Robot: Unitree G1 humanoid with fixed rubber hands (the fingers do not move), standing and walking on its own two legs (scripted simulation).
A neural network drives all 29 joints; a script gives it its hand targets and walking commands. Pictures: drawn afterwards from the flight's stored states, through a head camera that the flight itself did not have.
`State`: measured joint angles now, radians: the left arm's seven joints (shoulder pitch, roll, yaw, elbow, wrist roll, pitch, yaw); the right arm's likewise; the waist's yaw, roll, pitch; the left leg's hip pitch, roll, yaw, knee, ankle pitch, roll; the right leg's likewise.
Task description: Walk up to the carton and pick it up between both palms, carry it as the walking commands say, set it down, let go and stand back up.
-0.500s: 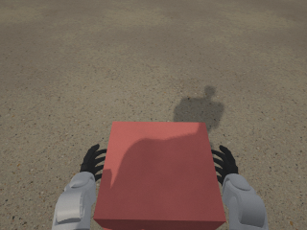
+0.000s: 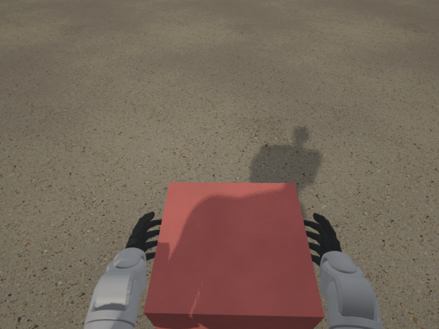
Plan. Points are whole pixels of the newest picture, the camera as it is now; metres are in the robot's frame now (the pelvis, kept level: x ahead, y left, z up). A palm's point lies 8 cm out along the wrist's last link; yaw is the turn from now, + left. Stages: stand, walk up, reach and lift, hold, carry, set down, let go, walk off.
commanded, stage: hold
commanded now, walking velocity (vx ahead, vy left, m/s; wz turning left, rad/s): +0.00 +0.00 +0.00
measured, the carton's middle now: (231, 266) +0.28 -0.04 -0.06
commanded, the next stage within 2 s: set down in 0.18 s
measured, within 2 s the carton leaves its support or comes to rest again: neither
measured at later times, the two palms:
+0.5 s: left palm (133, 255) +0.27 +0.15 +0.02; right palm (317, 249) +0.27 -0.20 +0.01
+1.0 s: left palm (142, 265) +0.30 +0.15 -0.08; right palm (299, 266) +0.28 -0.19 -0.09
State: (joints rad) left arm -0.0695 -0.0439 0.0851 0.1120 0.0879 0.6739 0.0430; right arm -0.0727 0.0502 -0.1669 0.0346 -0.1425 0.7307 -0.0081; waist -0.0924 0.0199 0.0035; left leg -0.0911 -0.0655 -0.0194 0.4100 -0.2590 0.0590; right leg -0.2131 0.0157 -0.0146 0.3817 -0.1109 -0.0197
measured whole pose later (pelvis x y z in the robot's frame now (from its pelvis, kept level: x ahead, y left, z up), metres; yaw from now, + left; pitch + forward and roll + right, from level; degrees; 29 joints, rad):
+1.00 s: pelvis -0.02 +0.00 -0.03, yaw +3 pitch +13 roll +0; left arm -0.39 -0.09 0.32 0.61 0.19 0.26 -0.01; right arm -0.34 0.10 -0.40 0.47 -0.24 0.30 0.02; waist -0.08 0.07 0.01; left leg -0.62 -0.10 -0.05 0.75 -0.34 0.06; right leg -0.71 0.02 0.00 0.67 -0.18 -0.01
